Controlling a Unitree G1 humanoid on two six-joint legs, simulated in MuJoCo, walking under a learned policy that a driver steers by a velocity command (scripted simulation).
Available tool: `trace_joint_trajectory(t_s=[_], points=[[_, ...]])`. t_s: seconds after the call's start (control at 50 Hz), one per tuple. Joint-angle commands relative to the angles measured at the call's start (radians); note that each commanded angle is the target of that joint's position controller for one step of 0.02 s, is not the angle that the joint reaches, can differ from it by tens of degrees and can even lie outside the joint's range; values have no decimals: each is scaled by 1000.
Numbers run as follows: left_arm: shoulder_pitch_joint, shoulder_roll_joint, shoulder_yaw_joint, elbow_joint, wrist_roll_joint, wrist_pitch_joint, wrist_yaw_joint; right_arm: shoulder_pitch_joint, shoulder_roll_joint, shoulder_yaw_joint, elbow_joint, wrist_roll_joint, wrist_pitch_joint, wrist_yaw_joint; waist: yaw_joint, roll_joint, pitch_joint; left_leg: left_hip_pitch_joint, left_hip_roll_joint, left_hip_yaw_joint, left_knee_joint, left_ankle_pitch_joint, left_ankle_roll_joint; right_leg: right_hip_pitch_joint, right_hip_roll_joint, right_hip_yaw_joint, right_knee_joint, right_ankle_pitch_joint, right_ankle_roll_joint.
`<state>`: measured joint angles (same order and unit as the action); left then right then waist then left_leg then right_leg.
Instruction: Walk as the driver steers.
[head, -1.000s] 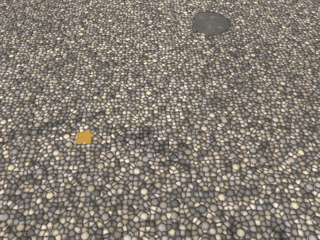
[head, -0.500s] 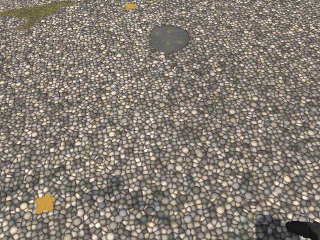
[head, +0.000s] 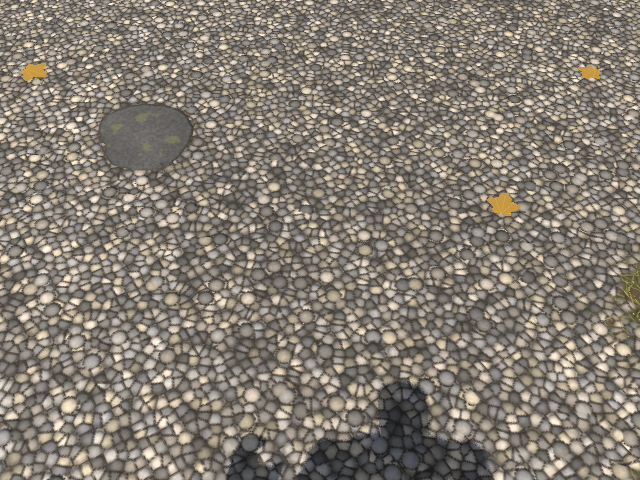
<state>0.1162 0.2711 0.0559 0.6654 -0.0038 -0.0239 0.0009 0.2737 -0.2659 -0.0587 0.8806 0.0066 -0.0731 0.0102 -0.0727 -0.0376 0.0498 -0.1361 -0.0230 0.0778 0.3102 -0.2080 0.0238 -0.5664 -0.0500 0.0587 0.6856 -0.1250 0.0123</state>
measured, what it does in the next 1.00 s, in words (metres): walks ahead: right foot, then left foot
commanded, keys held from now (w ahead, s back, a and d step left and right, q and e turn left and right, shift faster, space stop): no key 0.46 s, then w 0.16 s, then w+q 0.38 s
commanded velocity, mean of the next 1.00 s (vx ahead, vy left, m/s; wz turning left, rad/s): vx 0.21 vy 0.00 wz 0.07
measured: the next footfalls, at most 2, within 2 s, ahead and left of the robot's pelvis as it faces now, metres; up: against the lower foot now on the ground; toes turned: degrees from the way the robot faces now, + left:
right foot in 0.08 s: +0.17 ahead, -0.13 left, +0.00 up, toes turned -1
left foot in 0.36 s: +0.11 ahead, +0.13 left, +0.00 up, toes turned +0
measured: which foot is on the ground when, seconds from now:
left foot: down 0.00-0.10, up 0.12-0.34, down 0.36-0.70, up 0.72-1.00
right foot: up 0.00-0.06, down 0.08-1.00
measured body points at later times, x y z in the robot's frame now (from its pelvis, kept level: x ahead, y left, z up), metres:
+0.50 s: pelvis +0.09 -0.01 -0.01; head +0.09 +0.00 +0.44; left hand +0.22 +0.24 -0.13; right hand +0.16 -0.27 -0.14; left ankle +0.07 +0.13 -0.75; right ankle +0.13 -0.13 -0.75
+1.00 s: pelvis +0.24 -0.01 -0.01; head +0.27 -0.01 +0.44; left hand +0.17 +0.24 -0.14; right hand +0.45 -0.23 -0.12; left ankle +0.36 +0.16 -0.69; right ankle +0.14 -0.12 -0.75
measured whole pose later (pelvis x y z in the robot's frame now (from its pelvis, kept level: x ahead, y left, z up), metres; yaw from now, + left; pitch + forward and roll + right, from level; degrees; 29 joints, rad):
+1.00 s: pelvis +0.24 -0.01 -0.01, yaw +9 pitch +1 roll -1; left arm 0.40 0.21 0.06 0.98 0.01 -0.09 0.02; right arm 0.11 -0.27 -0.06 0.83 0.03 -0.04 0.03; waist 0.07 0.04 0.02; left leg -0.66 0.09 -0.02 0.80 -0.07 0.02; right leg 0.07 0.01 -0.18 0.21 -0.31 -0.01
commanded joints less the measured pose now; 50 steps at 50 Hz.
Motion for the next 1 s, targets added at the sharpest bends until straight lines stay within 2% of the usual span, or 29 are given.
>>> trace_joint_trajectory(t_s=[0.02, 0.06, 0.08, 0.1, 0.12, 0.14, 0.16, 0.2, 0.26, 0.32, 0.36, 0.38, 0.4, 0.42, 0.46, 0.52, 0.58, 0.62, 0.66, 0.68, 0.7, 0.72, 0.74, 0.76, 0.78, 0.8, 0.84, 0.92, 1.0], points=[[13, 67, 18, -63, 5, -10, -8, -61, -176, -34, -57, 15, 0, -7, 52, 143, -127, 25, 246, -113, 15, 582, 151, 179, 28, -36, -108, 47, -23], [58, 85, 30, -45, 14, -13, -7, -65, -162, -26, -48, 25, 7, -9, 87, 125, -138, 8, 213, -111, 109, 481, 105, 311, 51, -53, -259, 156, -62], [88, 139, 44, -42, 21, -13, 3, -24, -133, -16, -40, 9, 2, -8, 87, 68, -172, -42, 161, -82, 195, 388, 52, 438, -16, 15, -280, 422, -96], [116, 198, 51, -56, 42, -6, 13, 42, -83, 5, -48, -28, -9, -3, 54, -73, -265, -200, 85, -30, 358, 55, -12, 649, -200, 195, -194, 784, -190], [129, 125, 27, -45, 41, 3, 15, 75, -41, 27, -37, -27, -2, -1, 71, -188, -340, -280, 59, -74, 497, -383, -55, 688, -318, 325, -216, 790, -323], [131, 64, 8, -31, 28, 5, 6, 28, -89, 17, -44, -10, 17, -1, 90, -147, -315, -324, 74, -117, 570, -497, -76, 648, -294, 338, -250, 641, -333], [103, 70, 8, -19, 21, 4, 0, -11, -112, 10, -53, -1, 33, -6, 88, -117, -259, -364, 86, -123, 606, -481, -84, 600, -258, 310, -277, 508, -301], [9, 107, 17, -21, 20, 2, -2, -22, -127, -1, -42, -10, 67, -25, 56, -76, -187, -316, 108, -130, 579, -382, -100, 438, -220, 252, -330, 355, -254], [-66, 98, 19, -11, 30, 9, 3, 19, -85, 7, -10, -10, 86, -36, 22, -106, -171, -144, 84, -88, 456, -212, -107, 271, -147, 141, -363, 236, -219], [-72, 63, 8, 18, 18, 14, 6, 16, -61, 12, 6, -20, 86, -32, 12, -94, -164, -17, 61, -57, 235, 7, -80, 227, -101, 97, -346, -16, -175], [-5, 33, -1, 61, 21, 13, 4, -23, -108, 9, -16, -42, 85, -30, 43, -24, -103, 2, 128, -133, 118, 75, -34, 187, -37, 72, -324, -276, -80], [25, 37, 3, 64, 25, 13, 3, -57, -170, -4, -20, -28, 86, -35, 92, 89, -49, -101, 152, -142, 113, -65, 5, 207, 16, 25, -310, -282, -44], [0, 39, 2, 69, 26, 14, 9, -84, -138, 0, -14, -24, 81, -32, 82, 138, -23, -228, 136, -153, 65, -249, 19, 303, 38, -7, -273, -208, -22], [-15, 55, 9, 75, 21, 14, 15, -99, -106, 9, -14, -29, 72, -31, 80, 138, -6, -270, 127, -152, 39, -276, 4, 351, 35, -9, -243, -146, -22], [-2, 56, 13, 98, 18, 17, 24, -102, -92, 15, -2, -28, 53, -30, 80, 138, -18, -246, 113, -135, 48, -177, -24, 375, 24, -1, -226, -52, -37], [30, 56, 21, 134, 6, 17, 25, -29, -128, 2, 28, -7, 49, -36, 58, 137, -29, -192, 114, -158, 43, -382, 20, 303, 80, -66, -156, -297, -46], [0, 33, 23, 133, -13, -17, 13, 29, -179, -16, 34, 8, 42, -42, 30, 218, 57, -110, 284, -398, -80, -576, 138, 107, 94, -122, -1, -300, -55], [-14, 26, 23, 133, -20, -46, 0, 28, -183, -22, 37, 18, 27, -45, 35, 225, 97, -94, 351, -472, -99, -483, 183, 73, 44, -87, 11, -272, -85], [79, 26, 30, 178, -24, -67, -8, -37, -160, -17, 22, 28, 24, -35, 104, 196, 71, -166, 282, -383, -42, -332, 144, 288, 57, -99, -187, -230, -107], [176, 57, 46, 223, -22, -70, -6, -77, -139, -13, 8, 29, 25, -32, 148, 165, 32, -248, 221, -316, 33, -228, 108, 466, 50, -70, -235, -144, -104], [290, 135, 71, 255, -15, -73, 2, -131, -83, 2, -23, 28, 18, -29, 190, 14, 0, -388, 110, -179, 267, -127, 41, 619, -76, 122, -332, -218, -143], [397, 236, 97, 277, -11, -75, -4, -139, -49, 11, -66, 26, 2, -34, 213, -239, -64, -552, -2, -68, 578, -214, -12, 766, -273, 464, -459, -259, -253], [393, 156, 70, 272, 8, -85, -3, -135, -103, -6, -60, 35, -10, -37, 207, -170, -58, -650, 7, -192, 790, -359, -4, 769, -345, 558, -471, -192, -300], [336, 95, 49, 258, 11, -92, 1, -89, -110, -13, -42, 52, -16, -28, 162, -104, -27, -688, 47, -248, 865, -294, 26, 759, -326, 447, -454, -142, -267], [287, 77, 42, 243, 6, -95, 2, -74, -97, -13, -28, 54, -16, -21, 137, -76, -25, -693, 76, -248, 863, -204, 44, 741, -287, 340, -467, -134, -225], [257, 70, 37, 242, 0, -93, 1, -96, -87, -15, -32, 48, -14, -17, 129, -55, 13, -715, 95, -246, 827, -130, 51, 721, -268, 254, -490, -71, -194], [253, 35, 23, 249, 12, -86, 3, -103, -61, -17, -32, 37, -1, 0, 120, -66, 7, -655, 116, -204, 767, -32, 43, 676, -208, 86, -501, 97, -146], [253, 95, 33, 258, 17, -80, 20, -195, -9, 0, -91, 26, 18, 20, 127, -19, 37, -636, 121, -135, 599, 81, -5, 591, -200, -55, -550, 178, -161], [266, 124, 38, 267, 6, -76, 29, -313, -5, 13, -160, 19, 19, 37, 149, -25, 71, -546, 107, -49, 405, 198, 1, 542, -199, -174, -572, 191, -151]])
